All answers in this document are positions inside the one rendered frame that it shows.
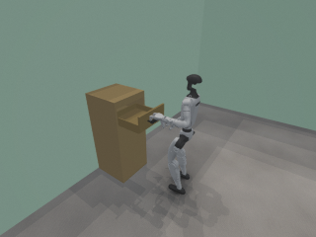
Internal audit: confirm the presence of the humanoid robot head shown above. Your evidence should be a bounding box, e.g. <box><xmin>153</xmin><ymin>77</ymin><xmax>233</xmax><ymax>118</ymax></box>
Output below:
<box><xmin>186</xmin><ymin>74</ymin><xmax>202</xmax><ymax>99</ymax></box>

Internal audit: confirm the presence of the right robot shin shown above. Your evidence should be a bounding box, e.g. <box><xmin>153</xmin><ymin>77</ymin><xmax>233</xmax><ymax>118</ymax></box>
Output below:
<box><xmin>177</xmin><ymin>148</ymin><xmax>187</xmax><ymax>175</ymax></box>

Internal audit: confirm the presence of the handle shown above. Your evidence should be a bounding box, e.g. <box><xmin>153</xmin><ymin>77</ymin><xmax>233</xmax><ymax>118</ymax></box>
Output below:
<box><xmin>148</xmin><ymin>119</ymin><xmax>157</xmax><ymax>124</ymax></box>

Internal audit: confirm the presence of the left robot upper arm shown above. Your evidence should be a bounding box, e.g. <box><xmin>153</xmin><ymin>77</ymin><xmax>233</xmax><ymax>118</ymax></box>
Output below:
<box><xmin>182</xmin><ymin>98</ymin><xmax>193</xmax><ymax>128</ymax></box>

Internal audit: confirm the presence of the robot right hand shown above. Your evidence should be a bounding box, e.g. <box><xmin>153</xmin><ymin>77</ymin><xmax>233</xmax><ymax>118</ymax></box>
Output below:
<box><xmin>166</xmin><ymin>118</ymin><xmax>176</xmax><ymax>130</ymax></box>

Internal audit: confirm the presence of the robot left hand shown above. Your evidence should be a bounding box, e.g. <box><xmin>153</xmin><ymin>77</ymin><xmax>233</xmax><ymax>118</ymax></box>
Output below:
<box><xmin>149</xmin><ymin>113</ymin><xmax>165</xmax><ymax>128</ymax></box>

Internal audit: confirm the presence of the cabinet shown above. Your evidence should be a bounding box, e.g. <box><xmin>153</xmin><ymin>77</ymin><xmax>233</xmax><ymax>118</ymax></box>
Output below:
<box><xmin>85</xmin><ymin>83</ymin><xmax>147</xmax><ymax>183</ymax></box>

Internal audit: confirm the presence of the robot left forearm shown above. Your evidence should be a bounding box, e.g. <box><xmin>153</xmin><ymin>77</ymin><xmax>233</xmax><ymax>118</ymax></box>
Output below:
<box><xmin>162</xmin><ymin>116</ymin><xmax>188</xmax><ymax>128</ymax></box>

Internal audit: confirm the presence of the drawer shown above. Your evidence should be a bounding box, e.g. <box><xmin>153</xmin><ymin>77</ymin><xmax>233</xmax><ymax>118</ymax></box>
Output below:
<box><xmin>117</xmin><ymin>103</ymin><xmax>165</xmax><ymax>134</ymax></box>

